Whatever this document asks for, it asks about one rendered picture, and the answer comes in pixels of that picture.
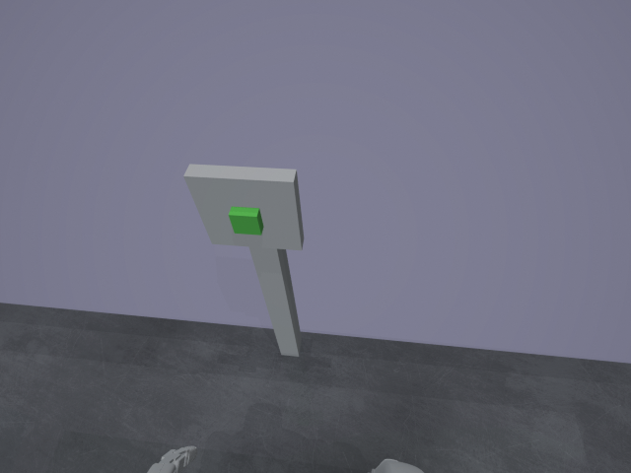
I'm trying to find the button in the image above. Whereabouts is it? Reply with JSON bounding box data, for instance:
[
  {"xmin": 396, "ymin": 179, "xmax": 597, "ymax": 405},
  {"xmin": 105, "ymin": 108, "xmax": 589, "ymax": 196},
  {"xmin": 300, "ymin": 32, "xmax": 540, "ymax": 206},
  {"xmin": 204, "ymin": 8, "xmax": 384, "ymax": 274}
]
[{"xmin": 229, "ymin": 207, "xmax": 263, "ymax": 236}]

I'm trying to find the panel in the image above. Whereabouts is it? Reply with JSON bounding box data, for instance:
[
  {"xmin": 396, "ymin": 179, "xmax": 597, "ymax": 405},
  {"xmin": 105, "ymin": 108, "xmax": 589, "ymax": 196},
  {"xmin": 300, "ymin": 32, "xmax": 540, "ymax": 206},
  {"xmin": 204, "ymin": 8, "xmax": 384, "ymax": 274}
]
[{"xmin": 183, "ymin": 164, "xmax": 304, "ymax": 357}]

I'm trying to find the robot left hand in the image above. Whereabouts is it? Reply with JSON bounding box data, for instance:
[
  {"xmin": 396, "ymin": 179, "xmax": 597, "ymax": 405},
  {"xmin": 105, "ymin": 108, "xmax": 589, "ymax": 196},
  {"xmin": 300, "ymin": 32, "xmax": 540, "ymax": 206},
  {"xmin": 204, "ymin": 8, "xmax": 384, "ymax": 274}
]
[{"xmin": 147, "ymin": 446, "xmax": 197, "ymax": 473}]

